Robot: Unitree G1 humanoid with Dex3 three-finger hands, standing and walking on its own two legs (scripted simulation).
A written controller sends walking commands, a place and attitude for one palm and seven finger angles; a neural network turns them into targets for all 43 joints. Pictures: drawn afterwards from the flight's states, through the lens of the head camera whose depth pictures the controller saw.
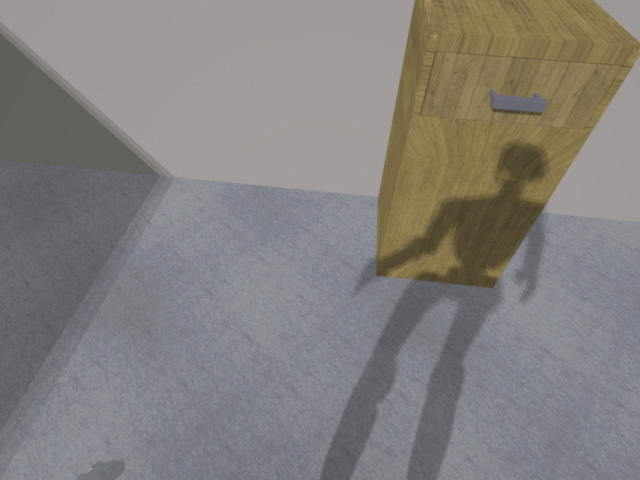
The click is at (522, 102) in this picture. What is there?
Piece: drawer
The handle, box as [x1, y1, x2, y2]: [489, 89, 547, 112]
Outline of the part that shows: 489,92 491,98 489,103 493,108 543,112 547,104 545,99 541,98 538,93 534,93 533,97 531,98 496,95 494,90 491,89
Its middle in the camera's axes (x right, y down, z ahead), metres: +0.47 -0.33 +0.92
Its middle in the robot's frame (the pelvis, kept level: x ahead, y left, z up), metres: +0.94 -0.42 +0.02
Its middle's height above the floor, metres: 0.79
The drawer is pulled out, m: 0.00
